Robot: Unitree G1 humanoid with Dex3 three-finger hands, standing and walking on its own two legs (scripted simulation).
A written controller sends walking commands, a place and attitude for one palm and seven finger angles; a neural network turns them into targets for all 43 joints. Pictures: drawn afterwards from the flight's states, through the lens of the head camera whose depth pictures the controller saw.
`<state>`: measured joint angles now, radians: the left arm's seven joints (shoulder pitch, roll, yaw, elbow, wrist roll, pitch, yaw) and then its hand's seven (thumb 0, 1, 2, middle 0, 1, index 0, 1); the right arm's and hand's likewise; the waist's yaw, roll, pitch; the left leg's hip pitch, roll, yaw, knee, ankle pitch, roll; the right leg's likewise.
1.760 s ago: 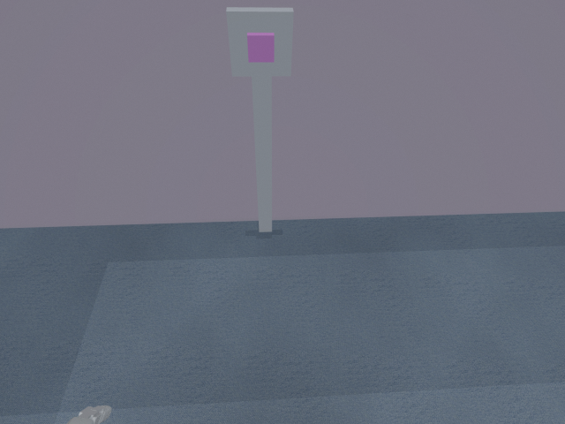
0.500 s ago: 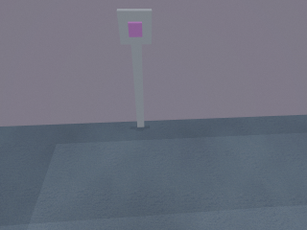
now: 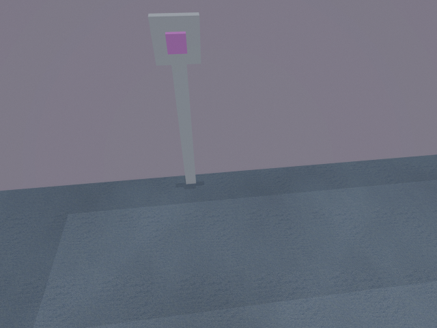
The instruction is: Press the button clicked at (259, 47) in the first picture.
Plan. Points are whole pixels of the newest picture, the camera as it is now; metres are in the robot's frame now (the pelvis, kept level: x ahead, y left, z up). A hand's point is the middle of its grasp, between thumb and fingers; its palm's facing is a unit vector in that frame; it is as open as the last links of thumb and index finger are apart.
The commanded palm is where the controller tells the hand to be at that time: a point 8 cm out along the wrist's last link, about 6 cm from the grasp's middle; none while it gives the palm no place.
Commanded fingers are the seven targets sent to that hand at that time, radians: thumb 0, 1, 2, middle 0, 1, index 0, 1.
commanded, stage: walk to a spot facing it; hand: left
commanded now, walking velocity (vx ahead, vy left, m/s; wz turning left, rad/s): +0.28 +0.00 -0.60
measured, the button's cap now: (176, 42) +0.98 +0.22 +0.08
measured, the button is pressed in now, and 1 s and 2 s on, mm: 0 0 0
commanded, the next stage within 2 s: none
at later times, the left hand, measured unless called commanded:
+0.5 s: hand out of the picture +0.11 +0.20 -0.17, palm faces -0.14 -0.97 -0.18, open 7.4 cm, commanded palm none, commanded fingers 0.00 0.90 0.90 -0.20 -0.30 -0.20 -0.30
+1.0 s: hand (201, 196) +0.49 +0.09 -0.15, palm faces -0.58 -0.76 -0.30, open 7.4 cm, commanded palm none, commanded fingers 0.00 0.90 0.90 -0.20 -0.30 -0.20 -0.30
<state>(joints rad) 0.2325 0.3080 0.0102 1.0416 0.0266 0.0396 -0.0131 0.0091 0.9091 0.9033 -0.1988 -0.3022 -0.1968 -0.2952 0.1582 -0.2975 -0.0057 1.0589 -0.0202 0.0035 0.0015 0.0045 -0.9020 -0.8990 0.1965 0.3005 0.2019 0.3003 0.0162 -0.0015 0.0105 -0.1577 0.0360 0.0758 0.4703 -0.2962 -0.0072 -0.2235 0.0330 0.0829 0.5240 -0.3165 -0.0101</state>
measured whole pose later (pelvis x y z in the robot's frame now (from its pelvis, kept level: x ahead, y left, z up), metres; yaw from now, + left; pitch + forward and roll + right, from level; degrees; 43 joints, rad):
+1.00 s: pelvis +0.23 +0.01 -0.02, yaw -35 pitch -1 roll +0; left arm 0.08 0.25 0.07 0.83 0.03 0.02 -0.02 0.01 0.91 0.90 -0.19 -0.30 -0.19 -0.29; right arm 0.30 -0.25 -0.06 0.97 -0.02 0.02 0.00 0.01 -0.90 -0.90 0.20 0.30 0.20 0.30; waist -0.06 0.04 0.09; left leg -0.28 0.20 0.32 0.80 -0.45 -0.03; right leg -0.36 -0.03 -0.09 0.65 -0.24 -0.02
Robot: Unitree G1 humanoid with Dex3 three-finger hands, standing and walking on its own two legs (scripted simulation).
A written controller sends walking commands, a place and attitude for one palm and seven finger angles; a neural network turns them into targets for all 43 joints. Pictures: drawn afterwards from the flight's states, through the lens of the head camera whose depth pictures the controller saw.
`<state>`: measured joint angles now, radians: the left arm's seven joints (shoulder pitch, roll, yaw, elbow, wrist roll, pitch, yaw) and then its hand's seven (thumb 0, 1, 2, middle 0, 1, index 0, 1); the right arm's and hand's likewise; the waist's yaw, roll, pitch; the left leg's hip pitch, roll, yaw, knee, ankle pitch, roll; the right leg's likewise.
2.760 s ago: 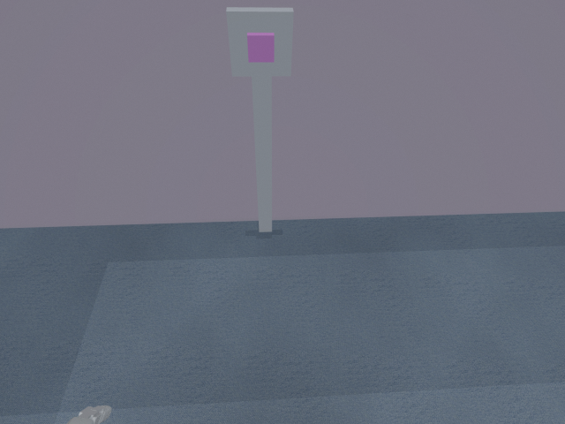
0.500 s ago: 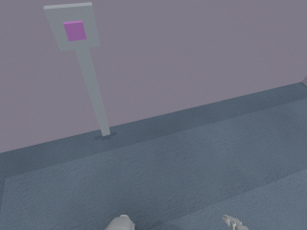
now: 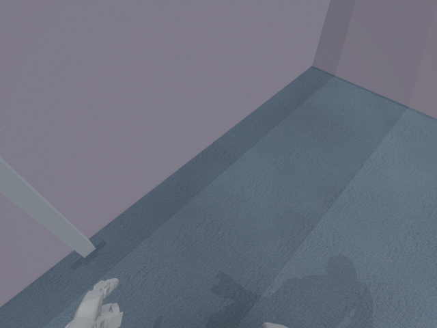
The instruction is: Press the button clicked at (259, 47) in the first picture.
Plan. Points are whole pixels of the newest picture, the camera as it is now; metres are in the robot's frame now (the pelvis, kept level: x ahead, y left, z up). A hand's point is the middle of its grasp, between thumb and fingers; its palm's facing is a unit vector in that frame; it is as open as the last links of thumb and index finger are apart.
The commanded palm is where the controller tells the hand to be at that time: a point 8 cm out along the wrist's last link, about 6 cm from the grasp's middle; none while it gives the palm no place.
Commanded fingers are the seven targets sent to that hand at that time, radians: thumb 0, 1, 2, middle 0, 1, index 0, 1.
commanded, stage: walk to a spot facing it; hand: left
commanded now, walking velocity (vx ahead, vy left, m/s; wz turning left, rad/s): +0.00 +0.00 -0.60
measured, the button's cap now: out of the picture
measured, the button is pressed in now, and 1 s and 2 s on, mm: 0 0 0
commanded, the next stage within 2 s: turn to face it in 1.70 s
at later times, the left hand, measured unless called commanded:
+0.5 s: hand (110, 325) +0.16 +0.23 -0.15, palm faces -0.24 -0.95 -0.17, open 7.4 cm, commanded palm none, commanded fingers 0.00 0.90 0.90 -0.20 -0.30 -0.20 -0.30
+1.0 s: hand (161, 299) +0.20 +0.13 -0.13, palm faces -0.54 -0.80 -0.27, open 7.4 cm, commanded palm none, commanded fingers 0.00 0.90 0.90 -0.20 -0.30 -0.20 -0.30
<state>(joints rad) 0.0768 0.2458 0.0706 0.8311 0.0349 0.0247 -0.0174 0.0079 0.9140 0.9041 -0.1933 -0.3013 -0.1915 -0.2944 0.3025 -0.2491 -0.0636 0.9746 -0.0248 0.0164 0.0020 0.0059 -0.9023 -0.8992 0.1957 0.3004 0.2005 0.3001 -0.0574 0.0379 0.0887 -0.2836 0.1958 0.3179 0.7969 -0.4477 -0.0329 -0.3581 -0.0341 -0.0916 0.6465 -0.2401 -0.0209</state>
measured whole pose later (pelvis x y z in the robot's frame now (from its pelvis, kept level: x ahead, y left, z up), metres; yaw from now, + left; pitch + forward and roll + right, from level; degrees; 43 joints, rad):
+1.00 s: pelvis +0.00 +0.02 +0.02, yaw -35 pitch +0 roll +1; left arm 0.16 0.20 0.05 0.89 0.02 0.04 0.00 0.01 0.91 0.90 -0.20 -0.30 -0.20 -0.30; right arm 0.19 -0.25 -0.07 0.93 -0.02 0.06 -0.01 0.01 -0.91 -0.90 0.19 0.30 0.20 0.30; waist -0.02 0.03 0.08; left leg -0.49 0.12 0.03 1.08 -0.36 -0.10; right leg -0.26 0.04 0.00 0.51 -0.24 -0.06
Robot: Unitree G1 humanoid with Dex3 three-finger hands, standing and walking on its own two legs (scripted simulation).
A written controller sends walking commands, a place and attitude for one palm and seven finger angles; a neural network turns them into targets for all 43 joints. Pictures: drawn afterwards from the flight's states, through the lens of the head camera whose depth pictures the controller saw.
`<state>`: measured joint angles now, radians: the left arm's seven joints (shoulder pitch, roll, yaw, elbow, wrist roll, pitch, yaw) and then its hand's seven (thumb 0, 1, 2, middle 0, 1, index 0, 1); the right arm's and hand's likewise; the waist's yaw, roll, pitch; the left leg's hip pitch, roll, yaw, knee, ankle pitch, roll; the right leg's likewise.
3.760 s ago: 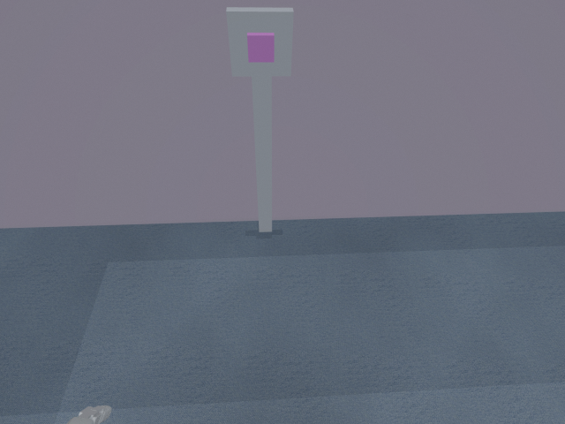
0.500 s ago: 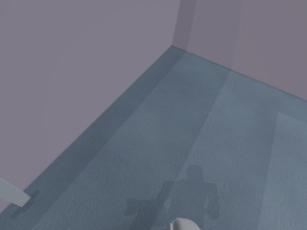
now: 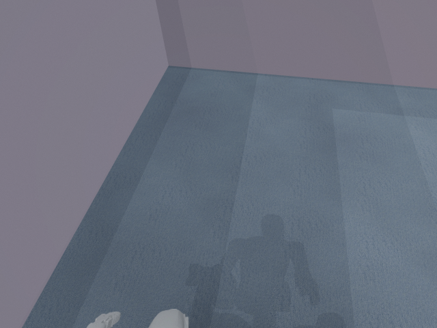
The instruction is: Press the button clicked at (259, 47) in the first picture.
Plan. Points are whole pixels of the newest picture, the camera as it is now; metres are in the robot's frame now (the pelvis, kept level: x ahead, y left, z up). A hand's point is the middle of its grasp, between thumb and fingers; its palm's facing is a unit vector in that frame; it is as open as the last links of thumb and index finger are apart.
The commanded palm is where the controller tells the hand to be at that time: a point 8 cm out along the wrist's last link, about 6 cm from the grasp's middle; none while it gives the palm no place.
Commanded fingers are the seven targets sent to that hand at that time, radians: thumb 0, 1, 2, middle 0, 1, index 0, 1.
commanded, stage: walk to a spot facing it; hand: left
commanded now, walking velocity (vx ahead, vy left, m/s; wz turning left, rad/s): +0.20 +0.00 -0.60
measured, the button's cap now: out of the picture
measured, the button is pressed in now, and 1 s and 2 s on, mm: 0 0 0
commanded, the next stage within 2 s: turn to face it in 0.70 s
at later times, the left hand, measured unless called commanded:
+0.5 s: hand (121, 317) +0.16 +0.23 -0.17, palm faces -0.26 -0.95 -0.18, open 7.4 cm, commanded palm none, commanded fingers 0.00 0.90 0.90 -0.20 -0.30 -0.20 -0.30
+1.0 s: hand (186, 258) +0.29 +0.10 -0.16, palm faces -0.49 -0.85 -0.21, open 7.4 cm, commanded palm none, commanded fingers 0.00 0.90 0.90 -0.20 -0.30 -0.20 -0.30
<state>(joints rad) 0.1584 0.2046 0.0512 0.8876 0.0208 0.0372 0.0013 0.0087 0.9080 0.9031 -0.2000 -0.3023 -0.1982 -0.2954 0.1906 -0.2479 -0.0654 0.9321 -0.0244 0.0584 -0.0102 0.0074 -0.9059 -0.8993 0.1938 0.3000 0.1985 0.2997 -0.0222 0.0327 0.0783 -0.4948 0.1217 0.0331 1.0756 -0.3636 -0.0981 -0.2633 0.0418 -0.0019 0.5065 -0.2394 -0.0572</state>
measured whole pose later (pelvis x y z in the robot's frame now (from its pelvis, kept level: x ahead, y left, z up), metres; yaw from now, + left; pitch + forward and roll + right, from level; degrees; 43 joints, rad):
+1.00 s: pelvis +0.11 -0.01 +0.00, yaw -28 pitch -1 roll -1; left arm 0.15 0.18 0.02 0.96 0.03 0.01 0.01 0.01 0.91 0.90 -0.20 -0.30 -0.20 -0.30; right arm 0.21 -0.21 -0.04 0.96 -0.02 0.02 -0.01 0.00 -0.91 -0.90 0.19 0.30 0.20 0.30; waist -0.04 0.03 0.04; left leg -0.44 0.11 0.05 0.84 -0.33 -0.06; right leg -0.21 0.03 -0.06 0.47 -0.25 -0.03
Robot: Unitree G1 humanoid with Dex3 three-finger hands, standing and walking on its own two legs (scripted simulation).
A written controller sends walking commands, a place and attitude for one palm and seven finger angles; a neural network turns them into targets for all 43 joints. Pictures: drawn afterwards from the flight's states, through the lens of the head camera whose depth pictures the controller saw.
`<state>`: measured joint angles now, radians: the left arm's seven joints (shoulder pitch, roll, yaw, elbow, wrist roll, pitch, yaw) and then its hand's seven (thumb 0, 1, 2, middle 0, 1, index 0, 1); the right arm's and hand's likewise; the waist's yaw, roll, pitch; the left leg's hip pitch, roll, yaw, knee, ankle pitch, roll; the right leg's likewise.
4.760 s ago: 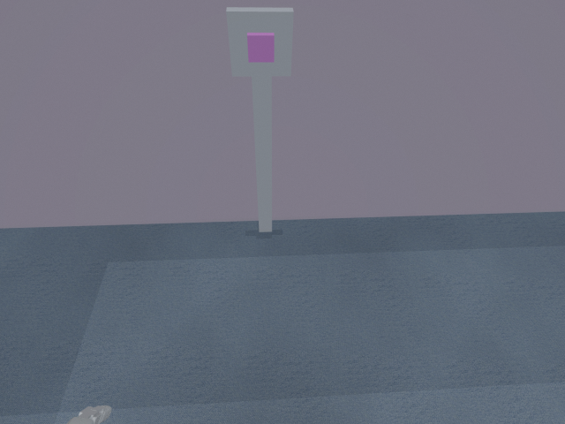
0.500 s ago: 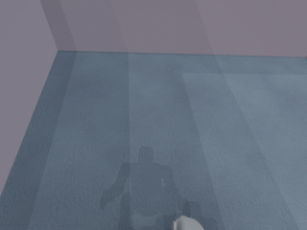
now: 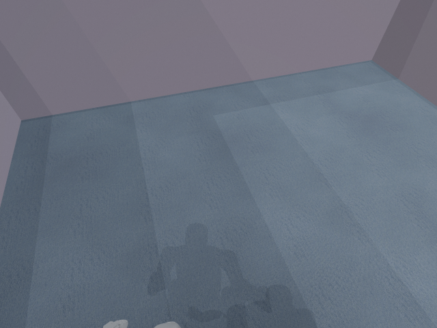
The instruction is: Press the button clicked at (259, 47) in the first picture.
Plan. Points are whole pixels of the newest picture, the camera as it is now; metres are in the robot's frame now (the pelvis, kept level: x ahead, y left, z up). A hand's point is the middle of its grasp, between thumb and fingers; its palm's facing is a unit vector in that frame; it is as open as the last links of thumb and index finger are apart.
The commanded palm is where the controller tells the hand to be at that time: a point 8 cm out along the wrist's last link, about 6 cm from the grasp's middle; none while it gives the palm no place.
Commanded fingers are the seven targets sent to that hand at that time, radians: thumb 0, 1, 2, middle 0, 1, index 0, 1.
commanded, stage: turn to face it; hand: left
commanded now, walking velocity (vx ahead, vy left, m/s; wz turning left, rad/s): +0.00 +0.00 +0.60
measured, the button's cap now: out of the picture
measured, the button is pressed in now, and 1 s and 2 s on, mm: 0 0 0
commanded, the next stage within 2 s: none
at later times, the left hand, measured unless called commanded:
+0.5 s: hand out of the picture +0.06 +0.21 -0.16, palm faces +0.27 -0.91 -0.31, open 7.4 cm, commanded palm none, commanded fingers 0.00 0.90 0.90 -0.20 -0.30 -0.20 -0.30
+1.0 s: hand out of the picture -0.09 +0.20 -0.19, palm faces +0.57 -0.77 -0.27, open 7.4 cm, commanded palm none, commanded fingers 0.00 0.90 0.90 -0.20 -0.30 -0.20 -0.30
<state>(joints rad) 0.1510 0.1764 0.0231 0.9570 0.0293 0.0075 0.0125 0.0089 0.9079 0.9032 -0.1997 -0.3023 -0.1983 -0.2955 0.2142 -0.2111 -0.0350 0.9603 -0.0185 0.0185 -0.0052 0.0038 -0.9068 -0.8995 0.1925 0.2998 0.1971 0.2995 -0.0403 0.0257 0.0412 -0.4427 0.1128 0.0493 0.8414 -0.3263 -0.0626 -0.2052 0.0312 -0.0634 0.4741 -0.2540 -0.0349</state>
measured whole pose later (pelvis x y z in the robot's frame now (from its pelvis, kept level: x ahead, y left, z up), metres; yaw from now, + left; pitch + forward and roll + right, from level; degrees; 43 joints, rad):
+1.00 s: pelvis +0.00 -0.01 -0.01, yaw +34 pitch +1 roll +0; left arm 0.23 0.28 0.07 0.93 0.02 0.07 0.02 0.01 0.91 0.90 -0.20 -0.30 -0.20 -0.30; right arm 0.10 -0.24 -0.05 0.86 -0.02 0.02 0.02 0.00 -0.90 -0.90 0.19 0.30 0.20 0.30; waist 0.02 -0.06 0.10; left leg -0.30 0.01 0.08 0.63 -0.34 0.03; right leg -0.42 -0.13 -0.11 1.07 -0.53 0.09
